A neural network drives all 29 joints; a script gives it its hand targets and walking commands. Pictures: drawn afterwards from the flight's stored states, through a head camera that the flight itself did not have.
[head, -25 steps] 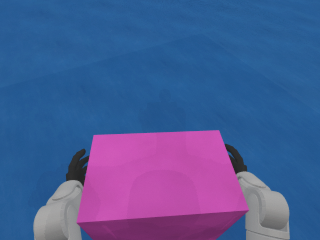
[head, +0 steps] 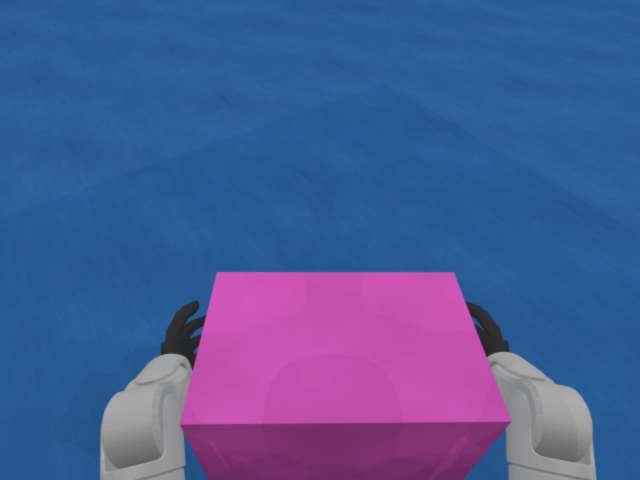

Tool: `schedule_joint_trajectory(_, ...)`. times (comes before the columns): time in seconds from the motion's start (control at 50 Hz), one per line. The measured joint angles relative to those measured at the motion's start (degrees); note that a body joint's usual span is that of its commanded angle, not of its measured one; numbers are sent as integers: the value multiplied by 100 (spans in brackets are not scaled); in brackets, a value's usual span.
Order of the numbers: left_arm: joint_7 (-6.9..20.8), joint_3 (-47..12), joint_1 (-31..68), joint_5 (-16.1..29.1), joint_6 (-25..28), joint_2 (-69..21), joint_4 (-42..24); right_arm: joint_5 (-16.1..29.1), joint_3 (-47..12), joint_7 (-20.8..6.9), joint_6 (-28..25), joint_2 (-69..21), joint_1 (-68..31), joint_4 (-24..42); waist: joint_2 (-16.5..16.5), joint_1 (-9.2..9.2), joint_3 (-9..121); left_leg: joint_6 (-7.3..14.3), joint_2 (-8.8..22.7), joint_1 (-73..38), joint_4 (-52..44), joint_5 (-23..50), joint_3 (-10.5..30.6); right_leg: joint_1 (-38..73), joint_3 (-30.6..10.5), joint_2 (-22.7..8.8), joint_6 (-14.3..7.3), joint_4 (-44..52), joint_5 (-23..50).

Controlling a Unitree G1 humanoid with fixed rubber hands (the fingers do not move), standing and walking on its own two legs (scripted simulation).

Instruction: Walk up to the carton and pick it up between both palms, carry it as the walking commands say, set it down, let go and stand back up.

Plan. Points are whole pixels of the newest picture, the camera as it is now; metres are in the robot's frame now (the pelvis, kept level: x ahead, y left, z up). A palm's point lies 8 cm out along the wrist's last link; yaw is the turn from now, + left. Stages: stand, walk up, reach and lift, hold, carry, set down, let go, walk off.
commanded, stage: carry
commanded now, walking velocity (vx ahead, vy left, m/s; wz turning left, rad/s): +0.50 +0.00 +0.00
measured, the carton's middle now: (333, 402) +0.22 -0.01 +0.00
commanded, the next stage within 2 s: none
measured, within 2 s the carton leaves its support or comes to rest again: neither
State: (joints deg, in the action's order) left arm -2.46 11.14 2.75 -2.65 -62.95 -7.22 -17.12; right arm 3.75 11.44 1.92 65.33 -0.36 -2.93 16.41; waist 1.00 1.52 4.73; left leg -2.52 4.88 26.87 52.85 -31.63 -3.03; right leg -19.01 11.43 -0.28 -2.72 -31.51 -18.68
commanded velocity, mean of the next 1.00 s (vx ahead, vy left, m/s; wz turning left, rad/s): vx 0.50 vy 0.00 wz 0.00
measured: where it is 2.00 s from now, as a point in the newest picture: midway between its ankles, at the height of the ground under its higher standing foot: (339, 227)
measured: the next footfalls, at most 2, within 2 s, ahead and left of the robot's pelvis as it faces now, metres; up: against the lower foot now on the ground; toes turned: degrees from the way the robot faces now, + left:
left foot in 0.08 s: +0.15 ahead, +0.12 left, +0.00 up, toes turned +6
right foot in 0.36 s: +0.36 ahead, -0.13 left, +0.00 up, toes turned -10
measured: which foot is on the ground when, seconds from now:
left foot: up 0.00-0.06, down 0.08-0.38, up 0.40-0.68, down 0.70-1.00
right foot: down 0.00-0.10, up 0.12-0.34, down 0.36-0.72, up 0.74-0.96, down 0.98-1.00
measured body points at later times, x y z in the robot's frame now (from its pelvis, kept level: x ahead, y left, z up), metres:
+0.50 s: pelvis +0.33 -0.05 +0.00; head +0.33 -0.05 +0.45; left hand +0.60 +0.11 +0.04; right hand +0.57 -0.25 +0.04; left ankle +0.19 +0.08 -0.66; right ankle +0.32 -0.12 -0.73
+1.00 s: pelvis +0.64 -0.08 +0.00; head +0.66 -0.09 +0.45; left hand +0.92 +0.08 +0.06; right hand +0.88 -0.28 +0.05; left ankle +0.57 +0.05 -0.73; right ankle +0.70 -0.18 -0.73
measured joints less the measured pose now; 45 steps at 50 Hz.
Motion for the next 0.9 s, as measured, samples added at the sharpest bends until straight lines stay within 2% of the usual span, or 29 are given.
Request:
schedule_joint_trajectory(0.06,-12,144,-109,88,-6,3,-347,7,-35,-3,-74,-135,-96,63,-131,-144,-127,40,-40,209,-1420,651,-196,420,-32,-11,60,236,-184)
schedule_joint_trajectory(0.1,-13,276,-219,198,-3,34,-576,-26,-85,-4,-132,-279,-129,104,-305,-275,-108,296,-140,-21,-1953,2037,-375,604,-157,-125,141,53,-494)
schedule_joint_trajectory(0.14,-9,409,-296,346,-25,171,-686,-136,-143,0,-210,-494,-163,43,-469,-362,66,396,-208,-244,-1954,1783,-577,322,-356,-264,238,-816,-736)
schedule_joint_trajectory(0.2,5,456,-149,531,-102,445,-613,-320,-185,13,-310,-707,-127,62,-381,-347,179,306,-201,-593,-2140,1355,-584,-336,-616,-95,299,-2315,-1299)
schedule_joint_trajectory(0.24,28,446,-9,600,-106,509,-474,-429,-276,54,-351,-693,-17,166,-260,-346,249,207,-163,-865,-2406,1292,-576,-773,-603,-67,358,-2563,-1466)
schedule_joint_trajectory(0.28,66,442,116,648,-59,495,-321,-501,-265,67,-345,-686,73,315,-139,-305,235,165,-125,-1213,-2646,1194,-563,-1072,-556,-99,421,-2178,-1241)
schedule_joint_trajectory(0.34,131,386,203,649,54,413,-132,-541,-168,72,-305,-677,211,530,-9,-171,184,31,-51,-1779,-2791,901,-518,-1158,-437,-157,451,-785,-504)
schedule_joint_trajectory(0.36,143,350,220,633,75,381,-95,-532,-131,72,-284,-661,259,598,17,-136,173,-33,-6,-1951,-2710,723,-501,-1085,-340,-164,416,-291,-106)
schedule_joint_trajectory(0.38,148,301,248,605,92,338,-40,-508,-93,71,-267,-617,314,654,53,-74,171,-82,67,-2040,-2446,501,-463,-956,-231,-166,272,-140,697)
schedule_joint_trajectory(0.4,148,240,282,542,130,268,74,-462,-59,69,-260,-519,366,650,125,-24,205,-98,202,-1934,-1909,332,-401,-874,-102,-139,91,-311,905)
schedule_joint_trajectory(0.42,147,184,316,450,162,194,210,-408,-47,66,-248,-387,397,589,151,13,238,-87,239,-1686,-1175,209,-247,-782,-25,-115,-40,-478,615)
schedule_joint_trajectory(0.46,144,105,291,269,196,75,373,-300,-81,63,-180,-125,376,423,132,43,249,16,99,-1098,193,100,38,-533,22,-68,-139,-521,82)
schedule_joint_trajectory(0.48,137,82,237,194,191,32,370,-244,-84,61,-129,-48,327,343,100,45,232,30,26,-817,639,107,64,-390,14,-46,-139,-439,-27)
schedule_joint_trajectory(0.5,119,67,168,140,171,3,318,-191,-70,58,-84,-18,266,268,63,47,204,30,-19,-567,854,129,38,-236,-2,-30,-28,-304,-7)
schedule_joint_trajectory(0.54,77,56,40,86,112,-4,144,-111,-28,53,-41,-50,138,145,-12,42,117,8,-48,-172,653,230,-50,114,-24,37,-64,19,-71)
schedule_joint_trajectory(0.6,53,121,-84,92,62,8,-179,-56,-26,45,-74,-145,5,113,-125,-51,-26,19,-49,226,-400,576,-174,638,-70,123,-114,489,-156)
schedule_joint_trajectory(0.68,47,286,-159,206,38,1,-572,-46,-58,37,-140,-287,-85,249,-236,-205,-132,167,-99,413,-1759,1471,-359,1312,-132,158,-30,745,-498)
schedule_joint_trajectory(0.72,49,380,-200,277,-2,42,-701,-80,-95,33,-179,-394,-99,252,-369,-300,-76,438,-214,199,-2164,2606,-479,1497,-202,41,51,420,-880)
schedule_joint_trajectory(0.74,52,432,-221,322,-27,110,-706,-133,-134,34,-211,-468,-116,180,-470,-344,1,495,-248,102,-2075,2594,-567,1354,-251,-89,109,-99,-1023)
schedule_joint_trajectory(0.76,61,472,-208,365,-58,203,-661,-210,-164,36,-230,-546,-147,92,-526,-349,80,490,-270,45,-1961,2161,-613,1030,-388,-139,196,-906,-886)
schedule_joint_trajectory(0.82,97,477,27,466,-150,489,-371,-429,-190,52,-290,-704,-165,-45,-506,-262,89,371,-287,-187,-1979,1734,-601,-68,-796,47,294,-3135,-1187)
schedule_joint_trajectory(0.86,108,462,132,518,-141,516,-215,-480,-233,81,-313,-683,-45,34,-419,-245,77,310,-274,-461,-2251,1702,-592,-637,-817,14,371,-3311,-1266)
schedule_joint_trajectory(0.9,117,444,165,550,-90,454,-143,-487,-219,94,-322,-665,102,192,-319,-215,38,261,-248,-802,-2541,1640,-595,-946,-788,-97,429,-2448,-1129)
